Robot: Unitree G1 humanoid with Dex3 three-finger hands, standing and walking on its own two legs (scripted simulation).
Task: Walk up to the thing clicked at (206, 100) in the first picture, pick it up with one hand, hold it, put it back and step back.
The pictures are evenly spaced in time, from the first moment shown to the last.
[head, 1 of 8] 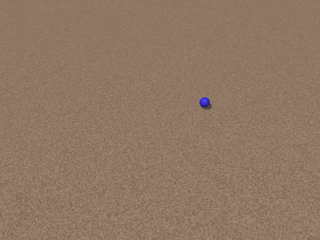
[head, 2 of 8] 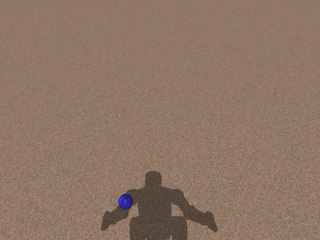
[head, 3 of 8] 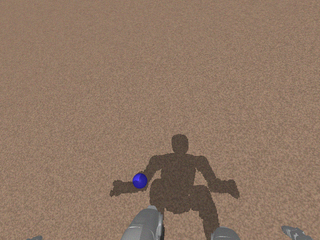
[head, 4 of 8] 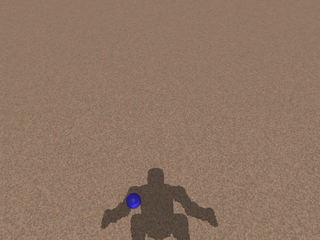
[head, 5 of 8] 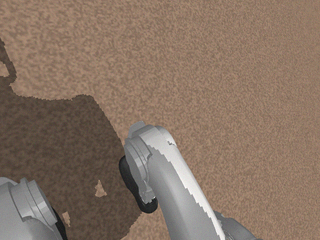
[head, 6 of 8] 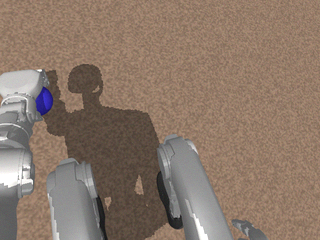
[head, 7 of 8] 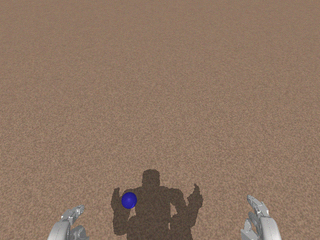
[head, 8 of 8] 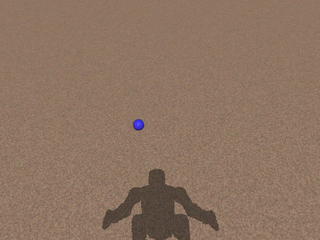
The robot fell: no
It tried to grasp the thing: yes
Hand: left
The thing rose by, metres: 0.67
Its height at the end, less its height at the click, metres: +0.00
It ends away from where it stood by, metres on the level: 0.01
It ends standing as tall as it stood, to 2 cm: yes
